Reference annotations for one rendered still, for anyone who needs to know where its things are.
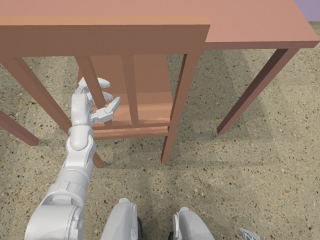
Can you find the right robot shin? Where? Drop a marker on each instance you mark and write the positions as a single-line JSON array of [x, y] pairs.
[[181, 209]]

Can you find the left robot forearm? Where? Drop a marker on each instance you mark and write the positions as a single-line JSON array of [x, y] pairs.
[[75, 174]]

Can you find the right robot thigh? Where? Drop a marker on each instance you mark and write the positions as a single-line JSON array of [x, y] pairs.
[[187, 225]]

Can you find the chair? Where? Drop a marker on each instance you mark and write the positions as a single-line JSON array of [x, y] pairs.
[[127, 51]]

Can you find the robot right hand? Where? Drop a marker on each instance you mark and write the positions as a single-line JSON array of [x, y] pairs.
[[248, 235]]

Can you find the robot left upper arm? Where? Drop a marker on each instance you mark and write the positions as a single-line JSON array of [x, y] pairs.
[[57, 222]]

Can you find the table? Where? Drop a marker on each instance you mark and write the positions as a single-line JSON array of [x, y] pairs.
[[234, 25]]

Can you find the robot left hand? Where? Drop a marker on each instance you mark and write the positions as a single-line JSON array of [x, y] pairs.
[[82, 101]]

